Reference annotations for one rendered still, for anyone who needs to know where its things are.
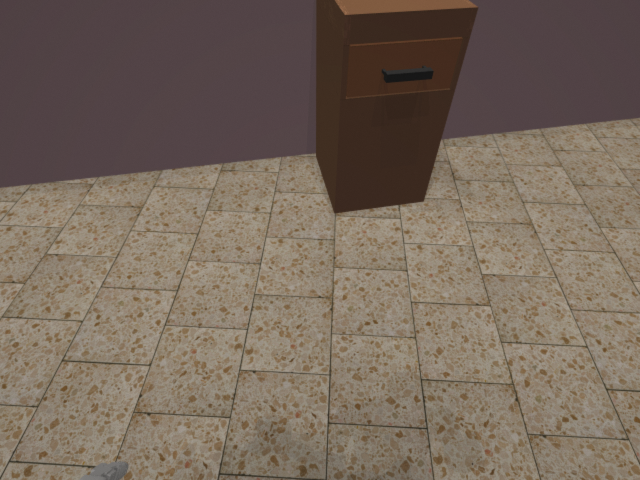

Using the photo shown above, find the handle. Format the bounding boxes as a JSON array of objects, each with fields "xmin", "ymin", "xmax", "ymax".
[{"xmin": 382, "ymin": 66, "xmax": 434, "ymax": 83}]

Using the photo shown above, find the cabinet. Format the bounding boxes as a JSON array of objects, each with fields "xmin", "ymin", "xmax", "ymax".
[{"xmin": 316, "ymin": 0, "xmax": 478, "ymax": 213}]

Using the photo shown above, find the drawer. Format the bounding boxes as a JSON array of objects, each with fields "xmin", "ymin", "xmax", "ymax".
[{"xmin": 346, "ymin": 37, "xmax": 463, "ymax": 97}]

